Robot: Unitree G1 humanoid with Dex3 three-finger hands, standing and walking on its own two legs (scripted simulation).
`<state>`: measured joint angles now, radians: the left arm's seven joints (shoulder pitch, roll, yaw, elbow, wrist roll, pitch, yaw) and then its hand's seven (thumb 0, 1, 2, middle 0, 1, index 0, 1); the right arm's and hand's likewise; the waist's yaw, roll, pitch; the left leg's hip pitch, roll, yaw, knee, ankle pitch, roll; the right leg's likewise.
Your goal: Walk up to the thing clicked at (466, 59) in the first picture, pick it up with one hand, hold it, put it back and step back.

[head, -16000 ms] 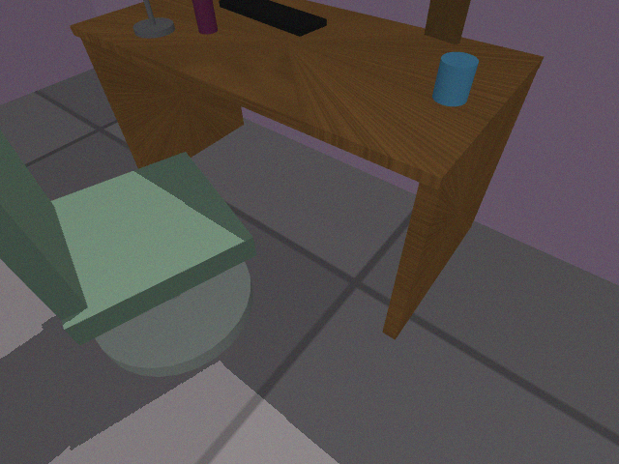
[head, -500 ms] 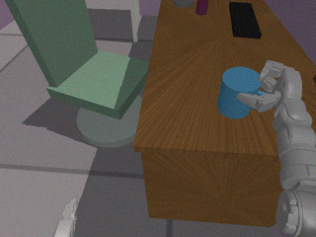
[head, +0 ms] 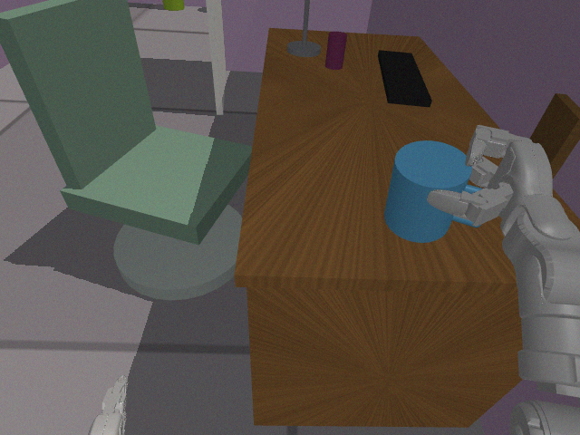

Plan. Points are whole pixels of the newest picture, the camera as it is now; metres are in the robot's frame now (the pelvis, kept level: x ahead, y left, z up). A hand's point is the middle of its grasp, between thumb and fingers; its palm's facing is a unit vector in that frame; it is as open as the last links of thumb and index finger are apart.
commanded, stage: lift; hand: right
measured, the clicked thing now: (437, 196) +0.39 -0.15 +0.19
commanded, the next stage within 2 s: hold in 0.40 s
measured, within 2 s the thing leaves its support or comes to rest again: neither
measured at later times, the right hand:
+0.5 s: hand (490, 171) +0.34 -0.18 +0.26, palm faces +0.14 +0.99 -0.04, open 7.8 cm
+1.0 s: hand (501, 164) +0.33 -0.18 +0.28, palm faces +0.12 +0.99 -0.04, open 7.7 cm
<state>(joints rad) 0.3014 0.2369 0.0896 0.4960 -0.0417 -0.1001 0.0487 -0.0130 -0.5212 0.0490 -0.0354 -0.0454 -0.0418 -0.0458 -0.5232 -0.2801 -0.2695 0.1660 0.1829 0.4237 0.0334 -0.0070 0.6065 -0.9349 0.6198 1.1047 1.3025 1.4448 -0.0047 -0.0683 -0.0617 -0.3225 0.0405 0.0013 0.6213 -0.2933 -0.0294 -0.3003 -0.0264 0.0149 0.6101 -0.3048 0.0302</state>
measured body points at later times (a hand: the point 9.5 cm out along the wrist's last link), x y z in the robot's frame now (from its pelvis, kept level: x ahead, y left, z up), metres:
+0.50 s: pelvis -0.01 +0.00 +0.00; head -0.05 +0.03 +0.45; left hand +0.16 +0.25 -0.06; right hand +0.33 -0.23 +0.27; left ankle +0.02 +0.14 -0.73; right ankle +0.01 -0.14 -0.73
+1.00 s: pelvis +0.00 +0.00 +0.00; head -0.04 +0.04 +0.45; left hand +0.18 +0.25 -0.07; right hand +0.32 -0.23 +0.28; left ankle +0.02 +0.14 -0.73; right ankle +0.01 -0.14 -0.73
